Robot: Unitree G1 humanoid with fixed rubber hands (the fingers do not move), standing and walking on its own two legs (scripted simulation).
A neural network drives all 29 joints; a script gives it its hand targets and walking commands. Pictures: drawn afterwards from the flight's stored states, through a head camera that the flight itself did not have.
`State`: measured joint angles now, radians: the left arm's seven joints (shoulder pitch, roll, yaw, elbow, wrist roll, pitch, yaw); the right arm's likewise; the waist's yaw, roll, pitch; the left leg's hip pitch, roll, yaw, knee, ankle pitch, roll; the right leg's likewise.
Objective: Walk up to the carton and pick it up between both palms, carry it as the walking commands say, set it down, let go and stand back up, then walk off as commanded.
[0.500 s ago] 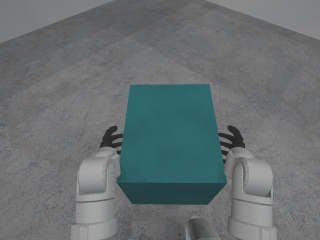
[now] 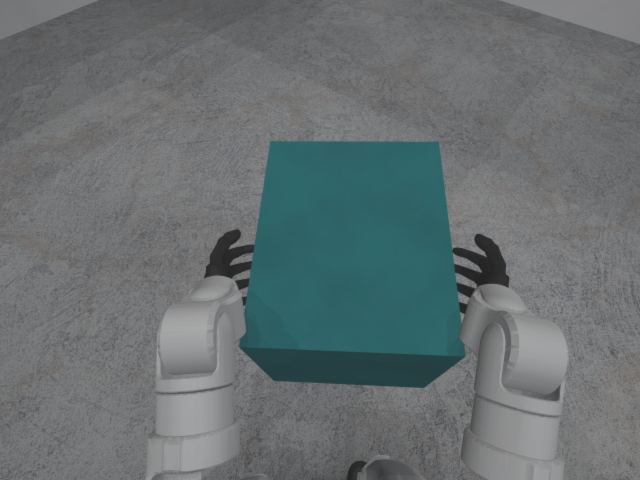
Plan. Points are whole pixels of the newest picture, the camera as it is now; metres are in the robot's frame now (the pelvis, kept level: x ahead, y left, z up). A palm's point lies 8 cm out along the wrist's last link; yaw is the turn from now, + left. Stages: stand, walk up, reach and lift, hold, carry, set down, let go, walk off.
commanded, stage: carry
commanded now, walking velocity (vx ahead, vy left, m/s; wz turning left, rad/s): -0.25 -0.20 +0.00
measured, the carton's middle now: (350, 269) +0.39 -0.05 -0.01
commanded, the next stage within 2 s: none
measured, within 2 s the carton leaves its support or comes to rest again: neither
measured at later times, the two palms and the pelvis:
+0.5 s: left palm out of the picture +0.07 +0.00 +0.07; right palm out of the picture +0.05 -0.30 +0.06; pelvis -0.23 -0.13 +0.00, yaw +0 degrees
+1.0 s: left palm out of the picture -0.18 -0.11 +0.08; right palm out of the picture -0.16 -0.41 +0.06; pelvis -0.46 -0.26 +0.00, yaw +0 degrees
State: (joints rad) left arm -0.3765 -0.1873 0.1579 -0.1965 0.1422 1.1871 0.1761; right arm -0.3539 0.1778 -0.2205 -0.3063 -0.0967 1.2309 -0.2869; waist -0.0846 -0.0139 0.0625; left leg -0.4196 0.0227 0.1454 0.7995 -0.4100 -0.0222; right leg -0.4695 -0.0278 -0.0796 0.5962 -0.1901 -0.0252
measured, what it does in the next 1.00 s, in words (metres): walks backwards: left foot, then right foot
